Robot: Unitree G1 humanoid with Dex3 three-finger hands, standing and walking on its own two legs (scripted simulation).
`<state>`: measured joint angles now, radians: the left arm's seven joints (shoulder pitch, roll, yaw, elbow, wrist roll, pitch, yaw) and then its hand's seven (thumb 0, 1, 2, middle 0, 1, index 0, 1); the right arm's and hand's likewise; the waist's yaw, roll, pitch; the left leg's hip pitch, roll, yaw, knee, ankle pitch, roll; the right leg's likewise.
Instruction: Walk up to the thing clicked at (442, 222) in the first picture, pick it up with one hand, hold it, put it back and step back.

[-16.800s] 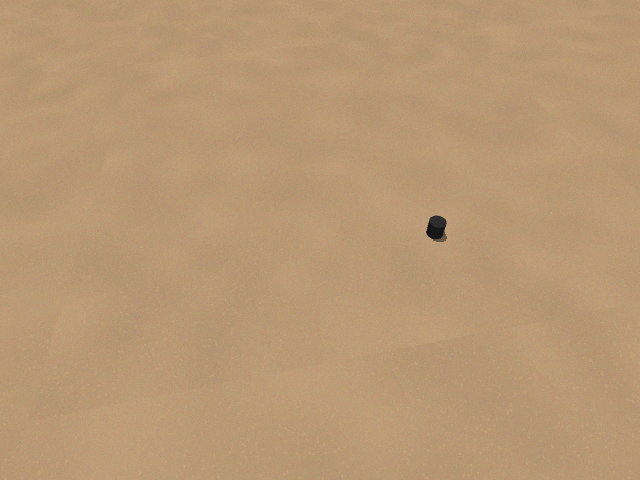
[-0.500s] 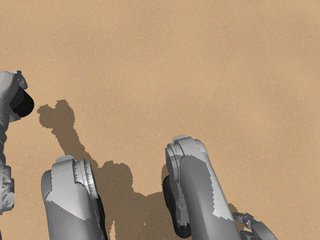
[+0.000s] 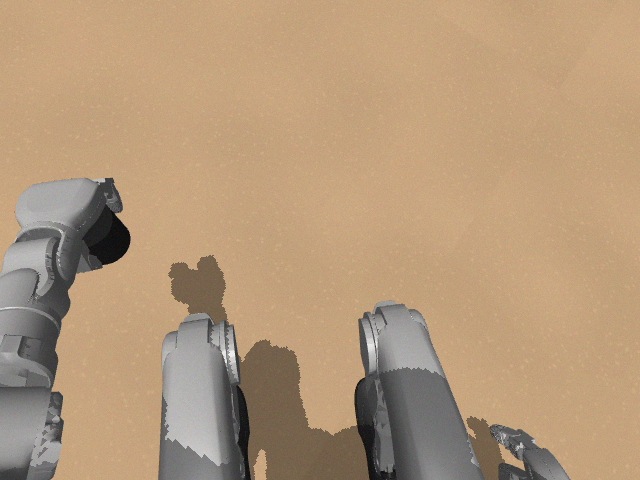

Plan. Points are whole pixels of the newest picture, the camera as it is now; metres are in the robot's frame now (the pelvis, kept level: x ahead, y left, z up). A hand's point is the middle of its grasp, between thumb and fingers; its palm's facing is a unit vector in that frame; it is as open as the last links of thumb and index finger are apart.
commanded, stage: lift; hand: left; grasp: from above
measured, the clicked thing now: (94, 232) +0.44 +0.30 -0.13
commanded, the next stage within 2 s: hold in 1.14 s
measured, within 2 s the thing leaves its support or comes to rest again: neither
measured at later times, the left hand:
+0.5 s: hand out of the picture +0.36 +0.28 +0.11, palm faces -0.42 -0.12 -0.90, open 9.8 cm
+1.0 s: hand out of the picture +0.36 +0.26 +0.23, palm faces -0.42 -0.12 -0.90, open 9.8 cm
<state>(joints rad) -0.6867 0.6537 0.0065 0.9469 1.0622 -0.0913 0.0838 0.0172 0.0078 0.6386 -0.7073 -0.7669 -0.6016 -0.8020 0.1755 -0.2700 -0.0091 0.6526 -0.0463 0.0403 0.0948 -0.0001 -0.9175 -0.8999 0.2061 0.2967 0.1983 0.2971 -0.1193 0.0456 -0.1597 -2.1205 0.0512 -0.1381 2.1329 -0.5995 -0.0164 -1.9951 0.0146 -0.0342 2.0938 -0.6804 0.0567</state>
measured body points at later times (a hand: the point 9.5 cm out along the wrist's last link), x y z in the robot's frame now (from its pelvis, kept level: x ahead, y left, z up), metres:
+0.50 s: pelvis +0.02 +0.00 +0.18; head +0.13 +0.02 +0.61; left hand +0.38 +0.29 +0.16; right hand +0.17 -0.25 +0.06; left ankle +0.10 +0.13 -0.38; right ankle +0.10 -0.14 -0.38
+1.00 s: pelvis +0.06 +0.00 +0.30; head +0.12 +0.01 +0.75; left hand +0.38 +0.26 +0.28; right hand +0.18 -0.25 +0.18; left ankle +0.10 +0.14 -0.38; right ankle +0.10 -0.14 -0.38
